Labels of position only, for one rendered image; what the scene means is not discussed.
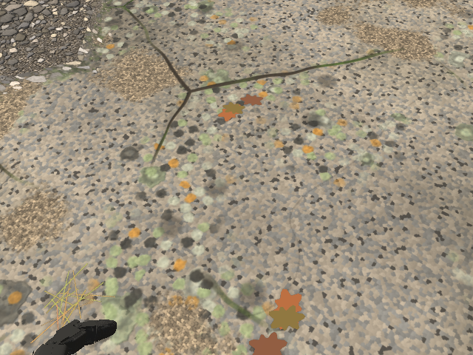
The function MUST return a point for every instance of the left robot hand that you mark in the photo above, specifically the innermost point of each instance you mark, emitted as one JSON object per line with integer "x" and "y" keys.
{"x": 75, "y": 335}

